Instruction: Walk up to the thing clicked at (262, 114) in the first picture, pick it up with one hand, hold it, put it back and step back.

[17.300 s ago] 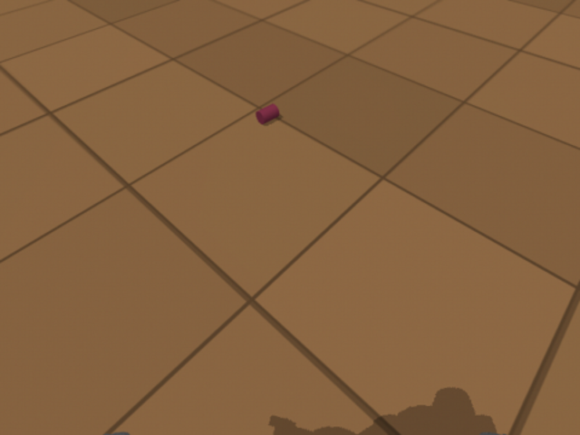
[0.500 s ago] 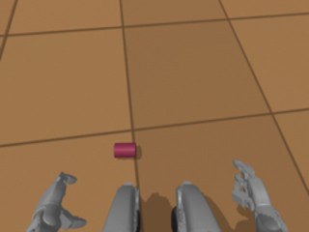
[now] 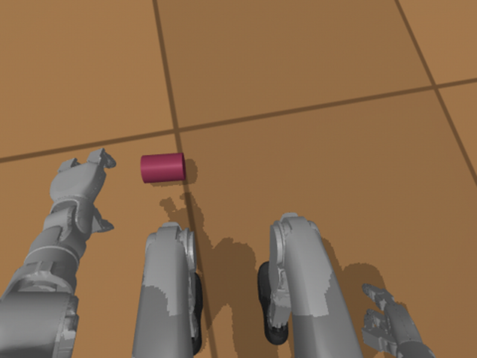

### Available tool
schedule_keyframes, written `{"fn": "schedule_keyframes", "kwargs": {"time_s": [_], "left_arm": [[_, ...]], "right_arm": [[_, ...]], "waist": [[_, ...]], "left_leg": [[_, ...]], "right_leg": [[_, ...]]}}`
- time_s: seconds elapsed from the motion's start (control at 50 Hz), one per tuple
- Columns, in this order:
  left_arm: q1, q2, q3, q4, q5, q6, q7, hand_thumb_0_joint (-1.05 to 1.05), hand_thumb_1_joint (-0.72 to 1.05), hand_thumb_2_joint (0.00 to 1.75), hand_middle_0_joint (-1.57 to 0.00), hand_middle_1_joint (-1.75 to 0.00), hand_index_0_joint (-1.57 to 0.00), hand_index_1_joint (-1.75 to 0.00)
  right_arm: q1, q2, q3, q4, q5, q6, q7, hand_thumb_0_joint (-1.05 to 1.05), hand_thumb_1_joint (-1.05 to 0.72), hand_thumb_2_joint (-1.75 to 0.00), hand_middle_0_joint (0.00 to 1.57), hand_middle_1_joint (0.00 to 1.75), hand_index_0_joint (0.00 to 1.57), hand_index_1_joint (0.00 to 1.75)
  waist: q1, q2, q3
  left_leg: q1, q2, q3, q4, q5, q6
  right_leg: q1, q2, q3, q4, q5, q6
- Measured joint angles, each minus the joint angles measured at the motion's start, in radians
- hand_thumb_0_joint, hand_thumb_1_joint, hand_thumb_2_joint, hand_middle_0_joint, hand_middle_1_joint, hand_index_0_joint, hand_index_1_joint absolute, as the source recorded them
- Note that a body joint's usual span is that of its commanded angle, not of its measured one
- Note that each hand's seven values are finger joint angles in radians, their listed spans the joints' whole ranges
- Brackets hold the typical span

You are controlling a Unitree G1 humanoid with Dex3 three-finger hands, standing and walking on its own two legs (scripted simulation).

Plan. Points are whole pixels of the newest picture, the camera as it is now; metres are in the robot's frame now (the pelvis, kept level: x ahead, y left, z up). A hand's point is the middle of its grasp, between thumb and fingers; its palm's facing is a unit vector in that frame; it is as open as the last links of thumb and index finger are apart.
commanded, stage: rise first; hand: left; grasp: from above
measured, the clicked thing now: (164, 167) +0.51 +0.18 -0.40
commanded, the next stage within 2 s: none
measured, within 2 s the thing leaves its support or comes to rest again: neither
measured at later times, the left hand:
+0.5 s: hand (115, 180) +0.44 +0.26 -0.23, palm faces -0.47 -0.03 -0.88, open 14.0 cm
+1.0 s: hand (125, 171) +0.47 +0.25 -0.27, palm faces -0.45 -0.01 -0.89, open 14.0 cm
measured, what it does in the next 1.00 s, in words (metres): lowers itself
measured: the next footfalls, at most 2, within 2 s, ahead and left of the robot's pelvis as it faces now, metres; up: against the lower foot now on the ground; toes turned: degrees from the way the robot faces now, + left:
none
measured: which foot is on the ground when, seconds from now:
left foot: down 0.00-1.00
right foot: down 0.00-1.00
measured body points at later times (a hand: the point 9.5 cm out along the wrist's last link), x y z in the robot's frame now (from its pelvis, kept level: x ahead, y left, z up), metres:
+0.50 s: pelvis +0.00 +0.01 -0.06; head +0.23 +0.05 +0.32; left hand +0.46 +0.25 -0.18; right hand +0.07 -0.26 -0.19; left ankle +0.09 +0.12 -0.41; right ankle +0.10 -0.10 -0.41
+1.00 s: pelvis +0.01 +0.01 -0.08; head +0.26 +0.05 +0.29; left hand +0.49 +0.24 -0.22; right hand +0.04 -0.27 -0.20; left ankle +0.09 +0.12 -0.41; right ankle +0.10 -0.10 -0.41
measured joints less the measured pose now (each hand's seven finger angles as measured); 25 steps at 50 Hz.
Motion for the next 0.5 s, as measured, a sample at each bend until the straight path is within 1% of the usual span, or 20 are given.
{"fn": "schedule_keyframes", "kwargs": {"time_s": [0.16,0.26,0.34,0.5], "left_arm": [[-0.092,0.046,0.013,0.107,0.136,-0.047,0.065,0.0,-0.44,0.96,-0.12,-0.99,-0.13,-0.98],[-0.139,0.066,0.013,0.162,0.206,-0.055,0.107,0.0,-0.47,0.99,-0.1,-0.99,-0.11,-0.99],[-0.175,0.078,0.009,0.194,0.246,-0.058,0.132,0.0,-0.49,0.99,-0.1,-0.99,-0.11,-0.99],[-0.23,0.095,0.016,0.243,0.305,-0.062,0.165,0.0,-0.5,0.99,-0.09,-1.0,-0.1,-0.99]], "right_arm": [[0.017,0.001,0.01,0.022,-0.024,0.029,0.014,0.0,-0.88,-0.89,0.21,0.3,0.2,0.3],[0.011,0.001,0.014,0.031,-0.042,0.038,0.024,0.0,-0.89,-0.89,0.21,0.3,0.2,0.3],[0.005,0.004,0.017,0.035,-0.055,0.042,0.035,0.0,-0.9,-0.9,0.21,0.3,0.2,0.3],[-0.005,0.015,0.032,0.039,-0.077,0.048,0.053,0.0,-0.91,-0.9,0.21,0.29,0.2,0.3]], "waist": [[-0.044,-0.01,0.011],[-0.064,-0.014,0.016],[-0.075,-0.015,0.022],[-0.089,-0.014,0.042]], "left_leg": [[-0.091,-0.001,-0.013,0.089,-0.008,0.009],[-0.136,-0.002,-0.013,0.133,-0.015,0.018],[-0.167,-0.003,-0.011,0.162,-0.019,0.023],[-0.211,-0.001,-0.011,0.21,-0.029,0.026]], "right_leg": [[-0.077,-0.002,-0.014,0.07,-0.002,0.007],[-0.114,-0.004,-0.015,0.106,-0.008,0.016],[-0.142,-0.006,-0.013,0.133,-0.013,0.02],[-0.187,-0.006,-0.014,0.18,-0.021,0.021]]}}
